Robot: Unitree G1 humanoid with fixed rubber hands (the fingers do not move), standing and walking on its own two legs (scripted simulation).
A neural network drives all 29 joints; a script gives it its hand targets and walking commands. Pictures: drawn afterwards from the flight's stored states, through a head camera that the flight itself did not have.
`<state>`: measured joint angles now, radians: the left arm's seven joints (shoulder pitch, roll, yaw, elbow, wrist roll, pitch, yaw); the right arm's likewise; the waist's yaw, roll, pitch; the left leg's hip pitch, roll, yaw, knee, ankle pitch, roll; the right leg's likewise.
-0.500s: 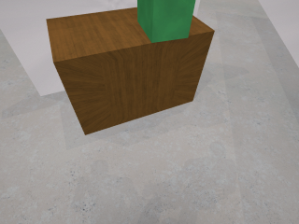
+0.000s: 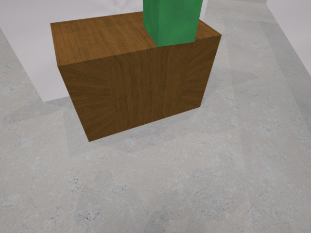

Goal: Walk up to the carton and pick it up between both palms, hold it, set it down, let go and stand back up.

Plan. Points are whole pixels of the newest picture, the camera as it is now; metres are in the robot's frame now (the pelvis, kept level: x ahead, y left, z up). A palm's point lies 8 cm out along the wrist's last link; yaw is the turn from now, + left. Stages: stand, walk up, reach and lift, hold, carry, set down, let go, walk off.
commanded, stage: stand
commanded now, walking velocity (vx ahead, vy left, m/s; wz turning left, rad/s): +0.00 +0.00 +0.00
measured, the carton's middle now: (169, 11) +1.28 -0.08 +0.05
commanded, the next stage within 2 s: none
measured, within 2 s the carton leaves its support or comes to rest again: neither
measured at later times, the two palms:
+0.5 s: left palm out of the picture +0.06 +0.26 -0.13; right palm out of the picture +0.06 -0.24 -0.13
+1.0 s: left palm out of the picture +0.05 +0.26 -0.13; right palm out of the picture +0.05 -0.24 -0.13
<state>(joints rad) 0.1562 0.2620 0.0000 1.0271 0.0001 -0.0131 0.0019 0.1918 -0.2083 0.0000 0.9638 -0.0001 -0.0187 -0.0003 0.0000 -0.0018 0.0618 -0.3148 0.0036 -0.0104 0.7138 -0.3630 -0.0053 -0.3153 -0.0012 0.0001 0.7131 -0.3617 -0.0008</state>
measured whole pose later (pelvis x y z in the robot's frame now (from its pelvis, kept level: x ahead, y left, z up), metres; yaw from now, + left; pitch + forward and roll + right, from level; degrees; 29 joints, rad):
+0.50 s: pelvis -0.01 +0.00 +0.00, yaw +0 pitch -3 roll +0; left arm 0.16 0.26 0.00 1.05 0.00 -0.01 0.00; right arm 0.19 -0.21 0.00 0.99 0.00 -0.02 0.00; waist 0.00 0.00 0.06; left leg -0.31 0.00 -0.01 0.71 -0.35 -0.01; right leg -0.32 0.00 0.00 0.71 -0.35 0.00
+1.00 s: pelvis -0.01 +0.00 +0.00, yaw +0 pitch -3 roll +0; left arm 0.16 0.27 0.00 1.06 0.00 -0.02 0.00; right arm 0.19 -0.21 0.00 0.99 0.00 -0.02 0.00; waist 0.00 0.00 0.06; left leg -0.31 0.00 -0.01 0.71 -0.34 -0.01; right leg -0.32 0.00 0.00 0.71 -0.34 0.00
